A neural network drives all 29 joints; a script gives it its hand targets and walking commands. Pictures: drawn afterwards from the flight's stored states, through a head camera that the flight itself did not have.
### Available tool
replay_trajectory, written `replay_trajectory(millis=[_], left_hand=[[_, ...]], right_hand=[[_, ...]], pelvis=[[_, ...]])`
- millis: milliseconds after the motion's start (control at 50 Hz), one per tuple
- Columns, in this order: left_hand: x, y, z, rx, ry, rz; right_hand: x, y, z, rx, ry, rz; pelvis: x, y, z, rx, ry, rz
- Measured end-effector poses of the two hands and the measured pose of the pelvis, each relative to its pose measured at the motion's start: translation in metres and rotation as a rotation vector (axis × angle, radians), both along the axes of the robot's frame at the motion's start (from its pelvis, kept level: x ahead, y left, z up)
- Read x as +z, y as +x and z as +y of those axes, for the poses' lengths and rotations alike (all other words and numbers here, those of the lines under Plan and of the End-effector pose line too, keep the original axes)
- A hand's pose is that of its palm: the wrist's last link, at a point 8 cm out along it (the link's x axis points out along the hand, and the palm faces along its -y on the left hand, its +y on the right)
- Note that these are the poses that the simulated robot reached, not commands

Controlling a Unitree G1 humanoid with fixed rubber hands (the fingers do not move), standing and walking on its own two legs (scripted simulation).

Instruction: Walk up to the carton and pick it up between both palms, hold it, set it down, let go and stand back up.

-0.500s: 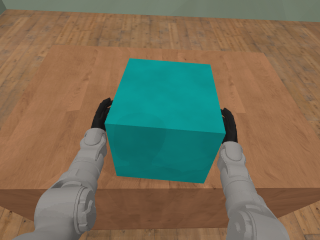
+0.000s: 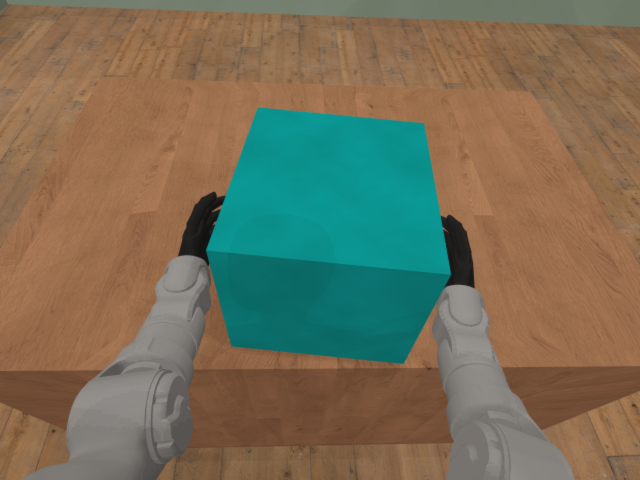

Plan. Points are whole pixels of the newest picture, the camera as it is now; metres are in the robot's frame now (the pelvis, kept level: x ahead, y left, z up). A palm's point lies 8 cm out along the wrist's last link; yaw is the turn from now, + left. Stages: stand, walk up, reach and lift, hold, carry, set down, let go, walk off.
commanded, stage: set down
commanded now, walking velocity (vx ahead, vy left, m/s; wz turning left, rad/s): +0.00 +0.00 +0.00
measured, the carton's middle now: (329, 233) +0.46 -0.02 +0.01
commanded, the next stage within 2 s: none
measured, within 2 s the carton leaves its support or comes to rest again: rests again in 0.08 s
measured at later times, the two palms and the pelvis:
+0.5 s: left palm (198, 258) +0.41 +0.16 +0.03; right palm (453, 284) +0.36 -0.18 +0.03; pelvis +0.00 +0.00 +0.00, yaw +0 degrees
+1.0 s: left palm (197, 275) +0.40 +0.17 -0.01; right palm (448, 286) +0.37 -0.18 +0.01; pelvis -0.01 +0.00 -0.01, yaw -1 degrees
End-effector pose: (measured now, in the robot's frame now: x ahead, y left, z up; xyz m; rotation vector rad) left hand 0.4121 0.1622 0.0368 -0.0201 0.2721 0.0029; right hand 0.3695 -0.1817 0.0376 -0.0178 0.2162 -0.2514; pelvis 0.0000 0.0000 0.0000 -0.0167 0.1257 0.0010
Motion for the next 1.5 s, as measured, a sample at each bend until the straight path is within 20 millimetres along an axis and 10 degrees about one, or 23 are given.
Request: replay_trajectory(millis=[760, 1020, 1500], left_hand=[[-0.012, -0.004, 0.002, -0.004, 0.002, -0.009], [-0.045, -0.01, 0.009, 0.031, 0.054, 0.084], [-0.028, -0.025, 0.039, 0.054, 0.073, 0.012]], right_hand=[[-0.011, -0.006, 0.001, 0.002, -0.002, 0.005], [-0.032, 0.005, -0.001, 0.025, 0.0, 0.1], [-0.027, -0.016, -0.009, 0.028, 0.011, 0.095]], pelvis=[[-0.001, -0.005, -0.001, 0.0, 0.0, 0.011], [-0.013, -0.012, 0.001, -0.017, -0.024, 0.149], [-0.026, -0.042, 0.003, -0.025, -0.027, 0.167]])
